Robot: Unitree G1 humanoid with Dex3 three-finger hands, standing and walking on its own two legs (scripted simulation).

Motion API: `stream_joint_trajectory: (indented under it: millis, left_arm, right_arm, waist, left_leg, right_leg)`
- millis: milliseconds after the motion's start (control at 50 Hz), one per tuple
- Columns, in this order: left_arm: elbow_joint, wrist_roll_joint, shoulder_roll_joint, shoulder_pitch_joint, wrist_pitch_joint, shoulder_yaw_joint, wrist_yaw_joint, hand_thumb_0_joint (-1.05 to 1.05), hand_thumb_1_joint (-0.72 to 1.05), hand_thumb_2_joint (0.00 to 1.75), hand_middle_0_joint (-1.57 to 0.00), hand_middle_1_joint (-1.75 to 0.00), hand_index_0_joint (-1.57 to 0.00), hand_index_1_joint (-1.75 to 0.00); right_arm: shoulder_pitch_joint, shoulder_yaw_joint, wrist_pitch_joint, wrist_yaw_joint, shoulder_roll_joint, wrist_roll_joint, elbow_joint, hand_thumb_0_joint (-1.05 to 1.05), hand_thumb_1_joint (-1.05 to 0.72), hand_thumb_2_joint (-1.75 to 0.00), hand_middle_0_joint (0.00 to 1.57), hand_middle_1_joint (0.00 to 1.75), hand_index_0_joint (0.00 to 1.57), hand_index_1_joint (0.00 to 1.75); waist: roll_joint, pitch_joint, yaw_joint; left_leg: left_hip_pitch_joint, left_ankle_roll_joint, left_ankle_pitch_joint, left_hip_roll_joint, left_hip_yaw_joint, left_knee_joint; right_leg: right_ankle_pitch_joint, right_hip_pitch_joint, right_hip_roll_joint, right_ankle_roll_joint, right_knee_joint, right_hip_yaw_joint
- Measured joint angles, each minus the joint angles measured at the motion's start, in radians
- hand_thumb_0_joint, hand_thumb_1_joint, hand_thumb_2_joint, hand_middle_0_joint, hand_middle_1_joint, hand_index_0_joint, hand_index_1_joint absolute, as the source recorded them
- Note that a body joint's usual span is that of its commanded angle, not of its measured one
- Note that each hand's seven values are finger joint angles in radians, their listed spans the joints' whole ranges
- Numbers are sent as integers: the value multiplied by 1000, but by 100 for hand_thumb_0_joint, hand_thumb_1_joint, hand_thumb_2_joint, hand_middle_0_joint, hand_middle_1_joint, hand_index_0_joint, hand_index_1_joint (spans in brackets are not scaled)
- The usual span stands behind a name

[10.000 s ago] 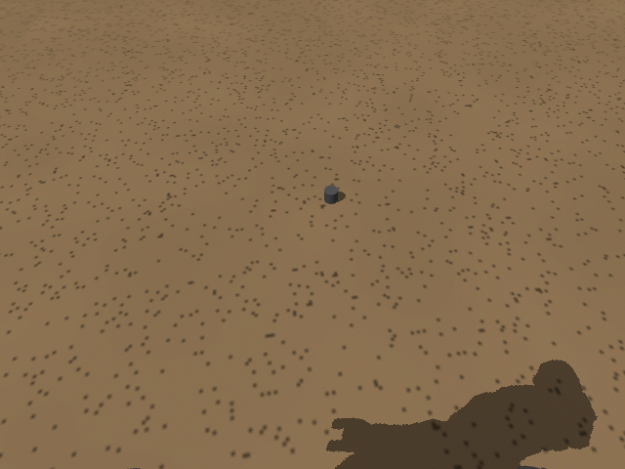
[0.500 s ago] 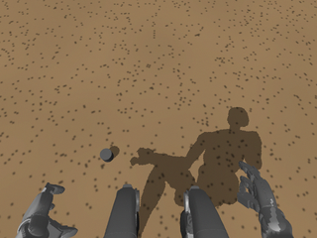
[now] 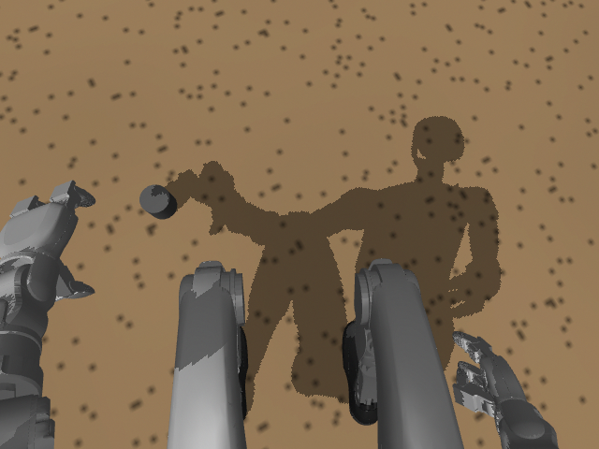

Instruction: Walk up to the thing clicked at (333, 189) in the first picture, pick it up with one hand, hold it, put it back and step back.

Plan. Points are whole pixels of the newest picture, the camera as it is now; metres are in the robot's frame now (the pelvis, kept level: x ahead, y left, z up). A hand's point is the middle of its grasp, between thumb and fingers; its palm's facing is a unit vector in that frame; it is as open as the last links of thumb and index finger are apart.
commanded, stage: rise first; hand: left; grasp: from above
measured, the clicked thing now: (159, 202) +0.48 +0.31 -0.39
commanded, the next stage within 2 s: approach in 1.28 s
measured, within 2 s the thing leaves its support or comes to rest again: neither
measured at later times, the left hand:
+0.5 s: hand (95, 223) +0.40 +0.36 -0.22, palm faces -0.45 -0.06 -0.89, open 14.0 cm
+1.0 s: hand (110, 216) +0.42 +0.35 -0.26, palm faces -0.45 -0.09 -0.89, open 13.9 cm
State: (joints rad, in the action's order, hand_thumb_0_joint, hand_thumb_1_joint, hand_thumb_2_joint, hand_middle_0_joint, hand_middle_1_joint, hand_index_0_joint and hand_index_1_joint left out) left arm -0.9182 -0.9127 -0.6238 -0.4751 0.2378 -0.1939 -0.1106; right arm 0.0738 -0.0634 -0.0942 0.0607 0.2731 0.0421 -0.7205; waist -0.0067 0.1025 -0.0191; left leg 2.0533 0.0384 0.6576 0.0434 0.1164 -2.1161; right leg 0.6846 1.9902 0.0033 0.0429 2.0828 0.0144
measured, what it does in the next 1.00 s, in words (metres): lowers itself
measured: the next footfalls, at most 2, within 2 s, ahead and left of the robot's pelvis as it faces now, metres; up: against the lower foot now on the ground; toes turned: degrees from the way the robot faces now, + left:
none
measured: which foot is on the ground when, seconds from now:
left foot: down 0.00-1.00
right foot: down 0.00-1.00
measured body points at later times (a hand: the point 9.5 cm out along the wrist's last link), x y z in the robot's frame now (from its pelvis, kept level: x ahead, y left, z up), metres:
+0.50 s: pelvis -0.01 +0.01 -0.07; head +0.22 +0.08 +0.32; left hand +0.42 +0.36 -0.17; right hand +0.09 -0.27 -0.18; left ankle +0.09 +0.14 -0.38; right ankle +0.09 -0.13 -0.38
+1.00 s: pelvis +0.00 +0.01 -0.09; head +0.24 +0.08 +0.28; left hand +0.44 +0.35 -0.21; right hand +0.09 -0.27 -0.21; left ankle +0.09 +0.14 -0.38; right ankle +0.09 -0.13 -0.38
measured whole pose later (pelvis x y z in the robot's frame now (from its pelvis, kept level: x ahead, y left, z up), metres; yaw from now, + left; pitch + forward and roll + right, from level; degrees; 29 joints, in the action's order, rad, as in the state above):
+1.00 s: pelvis +0.00 +0.01 -0.09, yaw -4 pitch +33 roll -8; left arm -1.37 -1.30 -0.82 -0.81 0.36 -0.22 -0.38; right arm 0.07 0.01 0.01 0.13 0.27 0.17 -0.77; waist 0.04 0.04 -0.14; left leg 2.32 0.03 0.69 0.02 0.18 -2.43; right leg 0.71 2.22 0.02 0.06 2.35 0.04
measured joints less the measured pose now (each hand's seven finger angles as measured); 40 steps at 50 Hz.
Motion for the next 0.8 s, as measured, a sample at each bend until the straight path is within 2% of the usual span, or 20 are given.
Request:
stream_joint_trajectory:
  millis: [100,220,320,420,540,800]
  left_arm:
    - [-61,-78,-49,-62,57,0,-21,0,-53,102,-10,-103,-9,-103]
    - [-137,-181,-90,-125,102,8,-89,0,-52,102,-10,-102,-9,-102]
    - [-213,-253,-107,-182,102,18,-155,0,-52,102,-9,-101,-9,-102]
    - [-276,-313,-123,-235,94,23,-194,0,-51,100,-9,-101,-9,-101]
    - [-335,-353,-143,-281,96,26,-212,0,-49,98,-8,-103,-10,-101]
    - [-405,-376,-174,-317,119,-1,-244,0,-49,97,-8,-105,-10,-102]
  right_arm:
    - [28,8,28,9,-2,11,-16,1,-90,-90,20,30,20,30]
    - [41,23,58,20,1,28,-29,1,-90,-90,20,30,20,30]
    - [34,32,78,28,1,44,-36,1,-90,-90,20,30,20,30]
    - [23,38,86,39,-1,59,-36,1,-90,-90,20,30,20,30]
    - [11,42,89,50,-7,75,-34,1,-90,-90,20,30,20,30]
    - [3,62,94,67,-13,107,-43,0,-91,-90,20,30,20,30]
  waist:
    - [10,-19,-19]
    - [19,-30,-47]
    - [23,-29,-69]
    - [24,-31,-84]
    - [27,-38,-94]
    - [43,-54,-109]
  left_leg:
    - [69,-5,-12,-7,15,-75]
    - [126,-12,-18,-16,29,-140]
    - [162,-20,-17,-22,31,-176]
    - [191,-25,-13,-24,32,-203]
    - [216,-26,-4,-25,34,-230]
    - [251,-12,21,-27,53,-280]
  right_leg:
    - [-12,56,4,7,62,6]
    - [-13,97,5,6,113,12]
    - [-8,123,4,6,144,12]
    - [-3,147,6,6,167,10]
    - [6,170,8,10,193,8]
    - [26,207,14,22,241,16]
